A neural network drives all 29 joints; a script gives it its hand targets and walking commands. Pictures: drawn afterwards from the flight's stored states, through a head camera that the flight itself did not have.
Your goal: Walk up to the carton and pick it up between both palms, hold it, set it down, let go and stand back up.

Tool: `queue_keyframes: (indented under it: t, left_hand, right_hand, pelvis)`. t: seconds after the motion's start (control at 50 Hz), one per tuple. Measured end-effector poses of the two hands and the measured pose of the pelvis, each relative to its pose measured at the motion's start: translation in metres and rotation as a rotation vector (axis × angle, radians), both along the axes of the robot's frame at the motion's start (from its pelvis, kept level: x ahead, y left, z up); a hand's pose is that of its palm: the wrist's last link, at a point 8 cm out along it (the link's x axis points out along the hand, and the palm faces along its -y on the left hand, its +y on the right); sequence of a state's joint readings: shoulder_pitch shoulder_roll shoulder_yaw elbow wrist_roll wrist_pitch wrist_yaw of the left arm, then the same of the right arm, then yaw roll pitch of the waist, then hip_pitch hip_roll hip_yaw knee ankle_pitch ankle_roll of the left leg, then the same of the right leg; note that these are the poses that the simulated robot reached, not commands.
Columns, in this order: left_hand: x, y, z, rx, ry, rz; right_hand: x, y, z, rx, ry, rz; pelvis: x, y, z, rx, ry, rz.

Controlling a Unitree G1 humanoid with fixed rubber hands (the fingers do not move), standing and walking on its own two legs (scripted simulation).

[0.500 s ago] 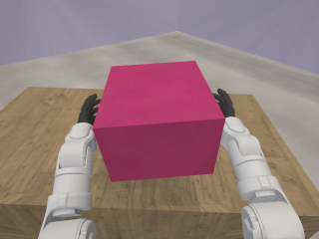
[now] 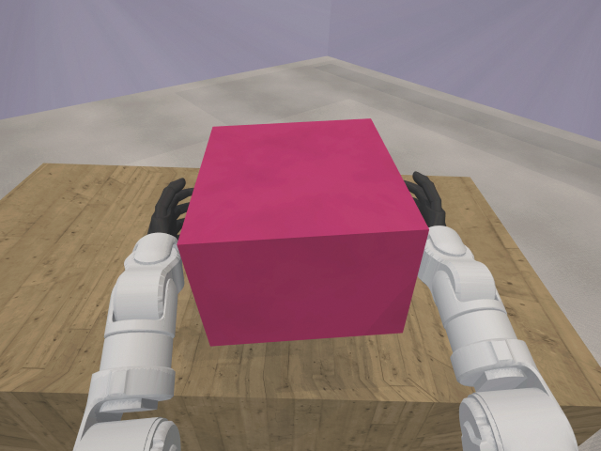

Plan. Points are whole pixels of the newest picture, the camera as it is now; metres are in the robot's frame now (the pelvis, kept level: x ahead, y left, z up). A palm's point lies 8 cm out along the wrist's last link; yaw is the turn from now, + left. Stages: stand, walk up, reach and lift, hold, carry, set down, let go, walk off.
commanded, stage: hold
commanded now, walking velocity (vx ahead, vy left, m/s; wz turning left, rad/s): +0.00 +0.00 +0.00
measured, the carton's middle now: (299, 220) +0.42 -0.02 +0.15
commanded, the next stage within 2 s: none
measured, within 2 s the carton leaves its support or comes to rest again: neither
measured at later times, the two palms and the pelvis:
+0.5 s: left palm (156, 242) +0.36 +0.17 +0.17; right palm (422, 226) +0.36 -0.18 +0.18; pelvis +0.00 +0.00 +0.00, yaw +1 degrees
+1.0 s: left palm (159, 239) +0.36 +0.17 +0.17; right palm (422, 225) +0.37 -0.18 +0.18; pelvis +0.00 +0.00 +0.00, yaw +0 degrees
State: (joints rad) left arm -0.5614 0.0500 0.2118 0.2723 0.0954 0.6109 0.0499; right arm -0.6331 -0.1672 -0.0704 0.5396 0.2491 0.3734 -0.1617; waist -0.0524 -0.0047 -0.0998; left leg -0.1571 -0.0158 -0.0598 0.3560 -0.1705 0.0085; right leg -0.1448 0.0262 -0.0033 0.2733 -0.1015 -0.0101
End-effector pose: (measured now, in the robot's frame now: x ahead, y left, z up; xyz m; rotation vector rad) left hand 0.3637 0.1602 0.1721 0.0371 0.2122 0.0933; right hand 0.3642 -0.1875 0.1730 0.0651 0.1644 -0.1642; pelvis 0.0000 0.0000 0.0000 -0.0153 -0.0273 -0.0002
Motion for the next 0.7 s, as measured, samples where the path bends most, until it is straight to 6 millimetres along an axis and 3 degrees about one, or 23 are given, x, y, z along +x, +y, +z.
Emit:
queue_keyframes:
  t: [0.36,0.7]
  left_hand:
    - [-0.007,0.01,0.0,-0.031,-0.02,0.022]
    - [-0.006,0.006,0.004,-0.007,-0.003,0.01]
  right_hand:
    - [0.002,0.01,0.012,-0.013,-0.019,0.02]
    - [-0.003,0.006,0.002,-0.001,-0.003,0.006]
  pelvis:
    - [0.004,-0.003,0.0,-0.003,-0.016,0.009]
    - [-0.003,0.0,0.0,0.001,-0.017,0.001]
